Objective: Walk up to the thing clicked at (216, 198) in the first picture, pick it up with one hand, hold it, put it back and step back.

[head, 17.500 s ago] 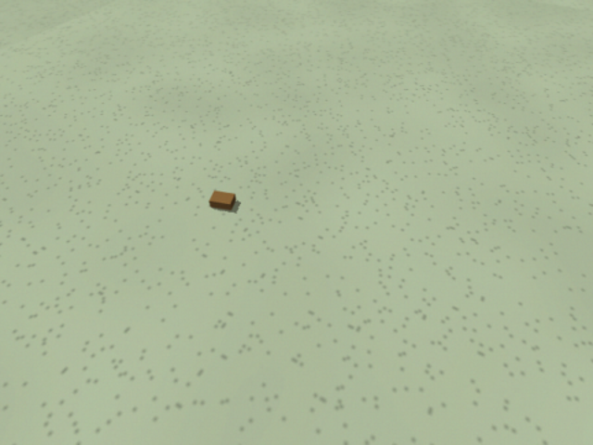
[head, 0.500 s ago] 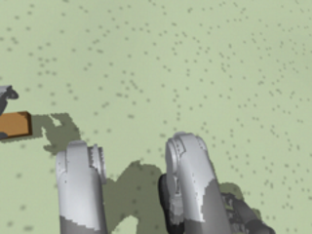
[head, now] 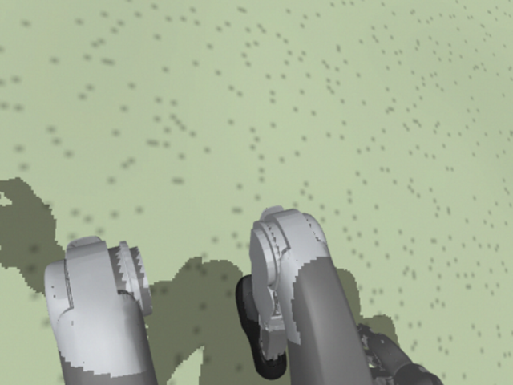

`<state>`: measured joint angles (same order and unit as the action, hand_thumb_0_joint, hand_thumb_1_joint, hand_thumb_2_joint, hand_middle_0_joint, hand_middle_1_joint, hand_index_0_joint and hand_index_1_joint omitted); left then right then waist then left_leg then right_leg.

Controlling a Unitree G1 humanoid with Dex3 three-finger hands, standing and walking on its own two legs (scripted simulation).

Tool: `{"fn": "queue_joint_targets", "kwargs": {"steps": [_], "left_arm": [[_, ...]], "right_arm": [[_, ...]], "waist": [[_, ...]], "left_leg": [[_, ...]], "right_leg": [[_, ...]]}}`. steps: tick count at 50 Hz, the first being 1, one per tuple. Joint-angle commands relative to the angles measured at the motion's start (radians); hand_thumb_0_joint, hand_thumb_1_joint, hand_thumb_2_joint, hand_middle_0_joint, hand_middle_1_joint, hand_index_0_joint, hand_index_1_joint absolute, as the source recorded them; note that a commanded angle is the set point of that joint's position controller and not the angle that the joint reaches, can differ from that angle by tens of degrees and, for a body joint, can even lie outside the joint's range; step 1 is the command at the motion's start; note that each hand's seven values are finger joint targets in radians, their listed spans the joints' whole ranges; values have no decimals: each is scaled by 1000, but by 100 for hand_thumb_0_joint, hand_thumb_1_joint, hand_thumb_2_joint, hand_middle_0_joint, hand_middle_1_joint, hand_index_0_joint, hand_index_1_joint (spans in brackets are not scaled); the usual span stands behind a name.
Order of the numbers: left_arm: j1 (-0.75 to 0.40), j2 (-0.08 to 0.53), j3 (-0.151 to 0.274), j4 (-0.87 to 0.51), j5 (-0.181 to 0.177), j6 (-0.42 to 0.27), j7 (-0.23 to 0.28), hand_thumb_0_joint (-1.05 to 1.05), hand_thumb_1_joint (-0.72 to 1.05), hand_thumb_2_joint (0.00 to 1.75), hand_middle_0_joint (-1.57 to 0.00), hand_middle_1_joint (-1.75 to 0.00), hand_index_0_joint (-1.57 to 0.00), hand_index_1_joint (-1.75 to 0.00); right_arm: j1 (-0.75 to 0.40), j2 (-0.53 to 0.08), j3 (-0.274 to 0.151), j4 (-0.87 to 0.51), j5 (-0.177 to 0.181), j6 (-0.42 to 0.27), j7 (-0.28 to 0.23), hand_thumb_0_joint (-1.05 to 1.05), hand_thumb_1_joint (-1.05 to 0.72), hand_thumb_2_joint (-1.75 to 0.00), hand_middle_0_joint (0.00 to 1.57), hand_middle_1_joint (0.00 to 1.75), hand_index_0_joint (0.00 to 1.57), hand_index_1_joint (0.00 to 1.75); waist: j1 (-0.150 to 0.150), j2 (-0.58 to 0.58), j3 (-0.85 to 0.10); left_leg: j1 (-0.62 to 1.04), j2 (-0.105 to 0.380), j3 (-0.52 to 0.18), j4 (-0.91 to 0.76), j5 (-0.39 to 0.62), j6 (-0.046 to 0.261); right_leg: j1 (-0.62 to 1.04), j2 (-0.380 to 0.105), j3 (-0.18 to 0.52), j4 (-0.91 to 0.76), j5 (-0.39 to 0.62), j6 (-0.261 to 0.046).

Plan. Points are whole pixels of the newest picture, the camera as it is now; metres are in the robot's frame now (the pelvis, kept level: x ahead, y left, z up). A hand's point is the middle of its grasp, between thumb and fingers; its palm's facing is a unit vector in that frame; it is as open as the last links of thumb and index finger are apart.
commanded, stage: rest palm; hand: left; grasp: from above
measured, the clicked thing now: out of the picture +0.37 +0.39 -0.27
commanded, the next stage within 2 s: close in 1.20 s
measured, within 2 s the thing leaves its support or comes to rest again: neither
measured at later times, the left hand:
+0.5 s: hand out of the picture +0.35 +0.39 -0.23, palm faces -0.46 -0.22 -0.86, open 13.0 cm
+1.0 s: hand out of the picture +0.37 +0.37 -0.25, palm faces -0.43 -0.18 -0.89, open 13.6 cm
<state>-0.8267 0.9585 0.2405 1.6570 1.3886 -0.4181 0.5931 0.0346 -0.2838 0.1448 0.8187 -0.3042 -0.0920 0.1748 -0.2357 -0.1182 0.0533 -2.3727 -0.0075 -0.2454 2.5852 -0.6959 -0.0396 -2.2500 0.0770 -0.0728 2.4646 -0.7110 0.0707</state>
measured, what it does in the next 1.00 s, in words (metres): stands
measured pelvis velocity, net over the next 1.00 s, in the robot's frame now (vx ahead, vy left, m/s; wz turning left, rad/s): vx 0.00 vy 0.01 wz -0.06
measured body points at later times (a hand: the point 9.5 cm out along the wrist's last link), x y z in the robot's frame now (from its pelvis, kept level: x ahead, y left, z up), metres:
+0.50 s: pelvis +0.00 +0.01 -0.01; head +0.23 +0.15 +0.35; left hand +0.38 +0.40 -0.18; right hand +0.13 -0.25 -0.09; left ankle +0.07 +0.13 -0.25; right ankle +0.10 -0.13 -0.25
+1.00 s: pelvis +0.00 +0.01 -0.01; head +0.23 +0.16 +0.35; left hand +0.39 +0.38 -0.20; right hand +0.12 -0.25 -0.07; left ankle +0.07 +0.13 -0.25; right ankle +0.10 -0.13 -0.25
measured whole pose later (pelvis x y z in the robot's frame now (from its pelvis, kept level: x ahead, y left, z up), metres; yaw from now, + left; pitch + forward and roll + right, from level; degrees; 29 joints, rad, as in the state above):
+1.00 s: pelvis +0.00 +0.01 -0.01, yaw -3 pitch +24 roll -14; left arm -0.80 0.97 0.22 1.71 1.33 -0.33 0.69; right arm -0.04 -0.31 0.21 0.79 -0.36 -0.20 0.26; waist -0.25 -0.15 0.09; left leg -2.37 0.01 -0.28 2.66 -0.74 -0.01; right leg -2.22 0.09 -0.11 2.48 -0.72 0.07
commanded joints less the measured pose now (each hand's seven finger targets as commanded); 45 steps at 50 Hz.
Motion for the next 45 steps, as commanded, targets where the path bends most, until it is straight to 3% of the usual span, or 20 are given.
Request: {"fn": "queue_joint_targets", "kwargs": {"steps": [1, 4, 6, 8, 9, 11, 13, 16, 18, 22, 25, 28, 29, 30, 32, 33, 37, 38, 41, 45], "left_arm": [[-182, 299, 34, -102, -16, 11, 79, 0, -24, 74, -28, -78, -29, -77], [-166, 297, 43, -83, -30, 30, 101, 0, -25, 74, -28, -77, -29, -76], [-171, 276, 18, -84, -26, 45, 103, 0, -26, 74, -26, -80, -28, -78], [-160, 326, 57, -91, -28, 54, 108, 0, -26, 76, -26, -79, -28, -78], [-145, 313, 58, -93, -34, 58, 109, 0, -27, 76, -26, -78, -27, -77], [-159, 273, 24, -71, -44, 68, 98, 0, -29, 77, -24, -81, -25, -79], [-146, 332, 76, -65, -54, 68, 96, 0, -30, 78, -23, -82, -24, -81], [-141, 310, 61, -62, -58, 61, 76, 0, -30, 78, -23, -83, -25, -82], [-184, 280, 24, -54, -64, 49, 59, 0, -33, 79, -21, -85, -23, -84], [-180, 301, 24, -59, -64, 16, 50, 0, -35, 82, -20, -86, -21, -85], [-179, 278, -3, -47, -58, -4, 55, 0, -36, 83, -19, -87, -20, -86], [-200, 290, -11, -91, -57, -20, 77, 0, -36, 83, -19, -89, -20, -88], [-166, 312, 7, -59, -32, -15, 88, 0, -36, 83, -17, -92, -19, -90], [-175, 297, -14, -65, -23, -14, 95, 0, -37, 83, -16, -92, -18, -90], [-142, 295, 3, -54, -20, -5, 122, 0, -39, 87, -16, -91, -16, -91], [-152, 264, -20, -47, -31, 1, 130, 0, -42, 89, -15, -91, -15, -91], [-170, 279, -26, -60, -29, 36, 164, 0, -42, 89, -15, -93, -15, -93], [-158, 276, -21, -38, -30, 46, 168, 0, -42, 90, -16, -92, -16, -92], [-171, 258, -44, -49, -43, 73, 169, 0, -42, 90, -16, -92, -15, -93], [-163, 293, -14, -28, -62, 94, 156, 0, -43, 89, -14, -93, -14, -93]], "right_arm": [[91, -295, -69, -30, -21, -29, 8, 0, -89, -89, 20, 30, 20, 30], [92, -298, -59, -27, -30, -35, 22, 0, -89, -89, 20, 30, 20, 30], [88, -295, -57, -15, -34, -45, 30, 0, -89, -89, 20, 30, 20, 30], [81, -315, -64, -30, -29, -52, 31, 0, -89, -89, 20, 30, 20, 30], [86, -312, -62, -33, -32, -53, 34, 0, -89, -89, 20, 30, 20, 30], [74, -305, -61, -32, -35, -62, 41, 0, -89, -89, 20, 30, 20, 30], [91, -315, -63, -28, -32, -61, 41, 0, -89, -89, 20, 30, 20, 30], [80, -304, -56, -26, -35, -56, 41, 0, -89, -90, 20, 30, 20, 30], [74, -301, -52, -33, -35, -59, 44, 0, -89, -90, 20, 30, 20, 30], [79, -302, -30, -30, -36, -53, 48, 0, -89, -90, 20, 30, 20, 30], [56, -301, -19, -38, -42, -53, 52, 0, -89, -90, 20, 30, 20, 30], [25, -332, -32, -40, -46, -51, 49, 0, -89, -90, 20, 30, 20, 30], [27, -324, -20, -45, -47, -50, 50, 0, -89, -90, 20, 30, 20, 30], [31, -334, -26, -44, -54, -50, 54, 0, -89, -90, 20, 30, 20, 30], [16, -322, -10, -45, -62, -52, 58, 0, -89, -90, 20, 30, 20, 30], [20, -333, -25, -33, -62, -57, 60, 0, -89, -90, 20, 30, 20, 30], [5, -337, -19, -25, -59, -73, 66, 0, -89, -90, 20, 30, 20, 30], [15, -340, -19, -31, -64, -78, 70, 0, -89, -90, 20, 30, 20, 30], [7, -340, -22, -35, -55, -95, 72, 0, -89, -90, 20, 30, 20, 30], [22, -354, -22, -47, -50, -115, 81, 0, -89, -90, 20, 30, 20, 30]], "waist": [[29, 460, -657], [25, 453, -638], [21, 462, -599], [25, 436, -620], [26, 443, -624], [9, 430, -603], [12, 445, -609], [8, 453, -601], [-23, 449, -566], [-23, 434, -578], [-29, 457, -567], [-19, 481, -559], [-5, 483, -570], [-19, 486, -551], [-4, 470, -585], [-17, 462, -551], [0, 468, -545], [-13, 457, -535], [-6, 441, -539], [-13, 454, -543]], "left_leg": [[560, 16, 145, -271, 192, 39], [534, 17, 143, -261, 203, 40], [514, 18, 149, -254, 177, 42], [508, 19, 145, -248, 187, 46], [510, 18, 144, -252, 195, 45], [507, 21, 139, -244, 178, 44], [515, 23, 130, -247, 186, 45], [518, 24, 120, -255, 192, 42], [511, 26, 118, -244, 162, 44], [517, 28, 114, -233, 198, 46], [550, 32, 106, -241, 196, 42], [542, 31, 98, -263, 161, 34], [556, 31, 101, -263, 177, 31], [549, 31, 103, -255, 178, 32], [556, 34, 99, -251, 200, 32], [543, 32, 101, -242, 179, 35], [510, 35, 96, -251, 149, 29], [501, 34, 98, -247, 144, 33], [476, 35, 100, -240, 124, 36], [504, 36, 88, -242, 149, 37]], "right_leg": [[243, 20, -162, -188, 231, -88], [249, 20, -166, -179, 252, -85], [244, 22, -155, -189, 239, -84], [267, 22, -155, -194, 252, -82], [282, 21, -158, -189, 259, -81], [258, 20, -167, -179, 246, -79], [271, 21, -167, -179, 256, -80], [266, 20, -177, -173, 254, -79], [249, 17, -180, -170, 238, -77], [293, 19, -180, -176, 274, -71], [268, 22, -195, -159, 259, -74], [245, 29, -201, -165, 217, -80], [254, 30, -198, -161, 232, -82], [241, 30, -202, -152, 234, -79], [263, 37, -199, -155, 254, -80], [243, 33, -198, -151, 237, -80], [220, 38, -194, -157, 210, -86], [226, 38, -194, -163, 210, -82], [230, 38, -182, -176, 198, -83], [238, 30, -195, -156, 228, -78]]}}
